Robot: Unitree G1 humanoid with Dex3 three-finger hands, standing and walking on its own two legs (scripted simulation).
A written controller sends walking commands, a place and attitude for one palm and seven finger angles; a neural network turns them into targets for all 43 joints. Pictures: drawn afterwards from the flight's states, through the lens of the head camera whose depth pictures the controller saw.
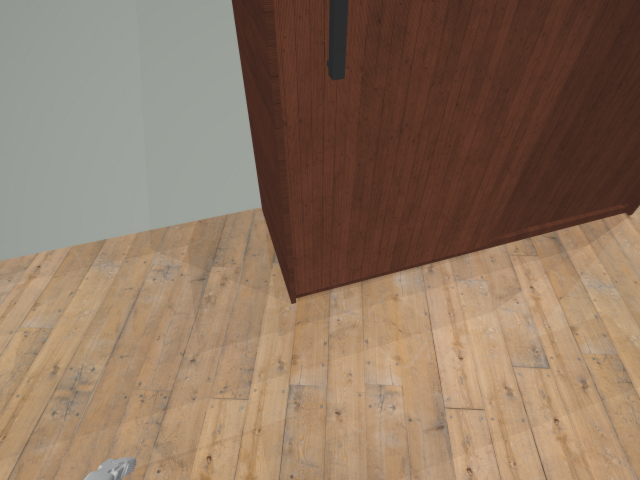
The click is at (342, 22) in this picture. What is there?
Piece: wardrobe's sliding door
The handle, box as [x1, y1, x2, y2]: [327, 0, 348, 79]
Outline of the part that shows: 348,0 330,0 329,59 327,60 327,65 329,68 329,75 332,79 344,78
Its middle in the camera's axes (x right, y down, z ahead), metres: +0.03 -0.42 +0.76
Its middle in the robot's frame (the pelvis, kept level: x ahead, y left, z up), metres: +0.88 +0.01 +0.21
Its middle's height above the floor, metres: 0.97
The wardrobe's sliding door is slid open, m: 0.00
